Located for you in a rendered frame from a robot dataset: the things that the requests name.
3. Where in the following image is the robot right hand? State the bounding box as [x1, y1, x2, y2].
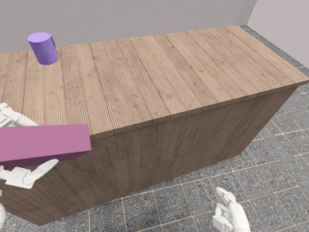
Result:
[212, 187, 251, 232]

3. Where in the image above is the table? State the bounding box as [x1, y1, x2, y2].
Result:
[0, 25, 309, 226]

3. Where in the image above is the robot left hand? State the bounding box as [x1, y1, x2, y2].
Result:
[0, 102, 58, 189]

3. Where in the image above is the sponge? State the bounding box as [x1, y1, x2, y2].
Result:
[0, 124, 92, 170]

